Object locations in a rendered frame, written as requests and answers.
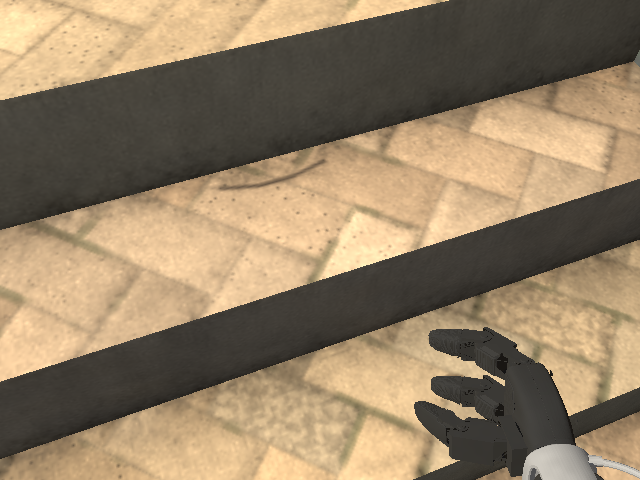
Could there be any right robot forearm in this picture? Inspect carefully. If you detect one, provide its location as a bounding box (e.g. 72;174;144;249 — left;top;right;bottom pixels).
522;444;604;480

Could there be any robot right hand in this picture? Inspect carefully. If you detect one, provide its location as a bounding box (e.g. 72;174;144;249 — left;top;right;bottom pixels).
414;327;578;477

